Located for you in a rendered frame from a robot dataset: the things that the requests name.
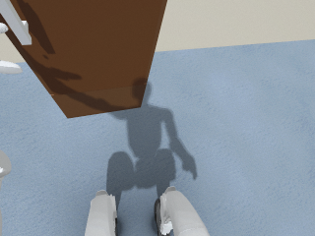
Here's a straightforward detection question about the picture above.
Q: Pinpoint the robot left upper arm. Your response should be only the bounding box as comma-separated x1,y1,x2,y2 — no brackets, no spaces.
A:
0,149,12,236

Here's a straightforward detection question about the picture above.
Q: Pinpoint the robot right shin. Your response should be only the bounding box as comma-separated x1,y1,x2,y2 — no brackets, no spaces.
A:
160,186,176,235

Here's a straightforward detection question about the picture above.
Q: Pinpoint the handle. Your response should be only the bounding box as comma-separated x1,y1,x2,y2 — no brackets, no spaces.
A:
0,0,32,45

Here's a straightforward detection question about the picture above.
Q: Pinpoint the left robot thigh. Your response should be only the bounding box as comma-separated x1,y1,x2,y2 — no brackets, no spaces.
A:
85,194,117,236

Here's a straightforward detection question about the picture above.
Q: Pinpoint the robot left hand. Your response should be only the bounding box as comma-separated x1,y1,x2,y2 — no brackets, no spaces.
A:
0,23,23,75

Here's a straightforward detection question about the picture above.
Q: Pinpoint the cupboard door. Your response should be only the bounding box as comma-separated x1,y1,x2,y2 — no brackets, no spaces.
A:
0,0,162,95

